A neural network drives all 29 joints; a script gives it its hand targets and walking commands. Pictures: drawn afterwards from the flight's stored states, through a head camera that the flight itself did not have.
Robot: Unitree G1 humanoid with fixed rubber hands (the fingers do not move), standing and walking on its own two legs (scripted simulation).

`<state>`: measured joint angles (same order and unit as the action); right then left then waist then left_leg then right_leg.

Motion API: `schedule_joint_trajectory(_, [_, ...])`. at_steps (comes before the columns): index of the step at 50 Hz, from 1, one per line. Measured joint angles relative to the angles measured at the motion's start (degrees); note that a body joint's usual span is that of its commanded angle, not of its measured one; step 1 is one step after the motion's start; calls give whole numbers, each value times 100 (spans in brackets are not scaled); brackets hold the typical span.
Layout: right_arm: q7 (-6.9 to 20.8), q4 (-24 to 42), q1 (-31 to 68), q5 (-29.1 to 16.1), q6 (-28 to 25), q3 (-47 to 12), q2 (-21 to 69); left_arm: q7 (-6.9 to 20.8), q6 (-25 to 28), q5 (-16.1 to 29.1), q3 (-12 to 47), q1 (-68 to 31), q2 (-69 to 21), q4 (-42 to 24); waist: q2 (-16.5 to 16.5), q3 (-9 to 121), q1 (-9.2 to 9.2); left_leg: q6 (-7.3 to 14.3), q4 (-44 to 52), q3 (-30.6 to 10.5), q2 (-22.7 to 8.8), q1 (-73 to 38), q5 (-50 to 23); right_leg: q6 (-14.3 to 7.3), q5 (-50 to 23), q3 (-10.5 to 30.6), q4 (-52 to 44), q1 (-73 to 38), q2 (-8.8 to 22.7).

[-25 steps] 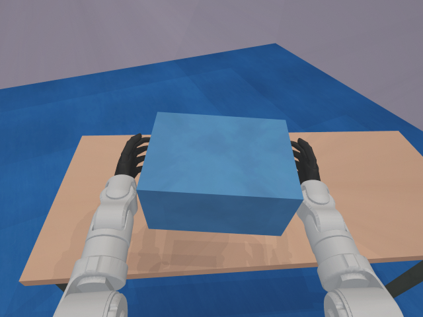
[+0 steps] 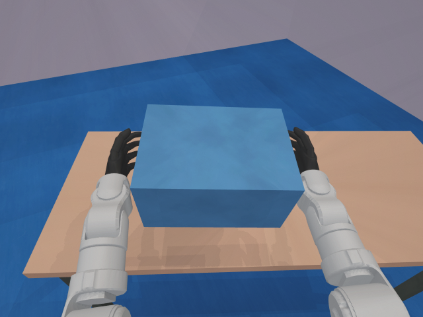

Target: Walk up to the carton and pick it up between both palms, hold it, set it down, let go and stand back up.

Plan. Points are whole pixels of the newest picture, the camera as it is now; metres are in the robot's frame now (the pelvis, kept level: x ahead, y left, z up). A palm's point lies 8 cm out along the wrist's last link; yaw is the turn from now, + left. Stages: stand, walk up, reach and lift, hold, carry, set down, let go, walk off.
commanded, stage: reach and lift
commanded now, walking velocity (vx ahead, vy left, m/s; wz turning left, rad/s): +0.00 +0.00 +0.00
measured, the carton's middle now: (214, 166) +0.36 +0.00 +0.10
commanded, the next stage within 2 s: hold in 0.82 s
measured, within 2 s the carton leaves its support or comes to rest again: neither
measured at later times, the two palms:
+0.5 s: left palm (112, 165) +0.33 +0.18 +0.14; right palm (309, 166) +0.34 -0.18 +0.13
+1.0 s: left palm (103, 157) +0.33 +0.19 +0.16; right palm (306, 153) +0.35 -0.17 +0.15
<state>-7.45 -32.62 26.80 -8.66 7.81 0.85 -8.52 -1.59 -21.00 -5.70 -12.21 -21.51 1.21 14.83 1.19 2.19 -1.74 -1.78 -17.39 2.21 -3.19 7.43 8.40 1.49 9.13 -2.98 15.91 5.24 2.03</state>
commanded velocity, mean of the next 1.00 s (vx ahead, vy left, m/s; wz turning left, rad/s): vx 0.00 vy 0.00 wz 0.00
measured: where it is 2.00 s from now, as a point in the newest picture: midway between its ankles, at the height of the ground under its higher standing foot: outside the picture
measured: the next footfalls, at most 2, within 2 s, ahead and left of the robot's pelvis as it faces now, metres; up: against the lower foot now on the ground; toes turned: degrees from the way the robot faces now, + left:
none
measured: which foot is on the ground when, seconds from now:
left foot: down 0.00-1.00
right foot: down 0.00-1.00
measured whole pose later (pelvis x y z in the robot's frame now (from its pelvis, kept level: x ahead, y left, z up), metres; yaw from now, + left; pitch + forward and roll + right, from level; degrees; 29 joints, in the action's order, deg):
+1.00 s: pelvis -0.01 +0.00 +0.00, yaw +1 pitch -4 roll -1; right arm -8.8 -26.8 31.5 -10.4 17.6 1.8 -7.2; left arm 2.6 -34.9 -10.4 -14.9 -26.5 2.9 5.3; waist 2.1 0.5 -3.4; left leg -1.9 -18.1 0.8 -3.0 5.6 8.0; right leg 1.3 9.0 -4.2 16.3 2.7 2.1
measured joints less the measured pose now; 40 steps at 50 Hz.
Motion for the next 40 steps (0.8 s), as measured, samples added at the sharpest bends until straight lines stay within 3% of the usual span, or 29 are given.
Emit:
schedule_joint_trajectory(5, [-66, 116, 11, 37, 163, 19, 158, 150, -318, -96, -82, 4, 100, -287, 79, -68, -103, -17, 9, -116, 25, -55, 19, -6, 49, -118, -34, -120, 20])
schedule_joint_trajectory(12, [-172, 934, -391, -283, 345, -151, 65, 179, -691, -234, 74, 381, 55, -1257, 122, -70, -203, -11, -98, -143, 41, -180, 171, 30, 102, -149, -119, -347, 34])
schedule_joint_trajectory(26, [-101, 1464, -611, -436, 667, -223, -50, 220, -1387, -488, 139, 633, -118, -2199, 178, -354, -229, -1, -103, 15, 23, -559, 240, 47, 128, 11, -91, -643, 27])
schedule_joint_trajectory(29, [-112, 1512, -576, -372, 706, -183, -37, 210, -1355, -451, 150, 571, -80, -2139, 153, -318, -197, 0, -114, 21, 13, -512, 220, 38, 118, 20, -49, -578, 18])
schedule_joint_trajectory(34, [-64, 922, -121, -214, 818, 12, 57, 310, -1364, -540, -40, 17, -32, -1396, 150, -313, -106, 8, -74, 12, 21, -440, 121, 12, 105, 17, 60, -441, 24])
schedule_joint_trajectory(40, [-98, 829, 157, -121, 832, 45, 71, 306, -1283, -424, -135, -241, 70, -1196, 97, -203, -98, -6, -70, -65, 11, -251, 26, -7, 29, -53, 42, -289, 8])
